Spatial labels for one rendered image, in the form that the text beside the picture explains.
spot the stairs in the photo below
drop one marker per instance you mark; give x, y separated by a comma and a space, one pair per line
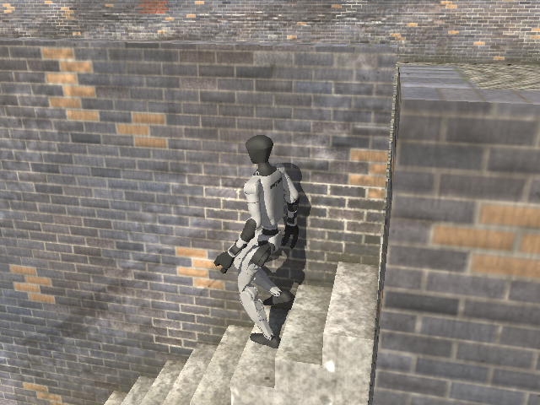
324, 356

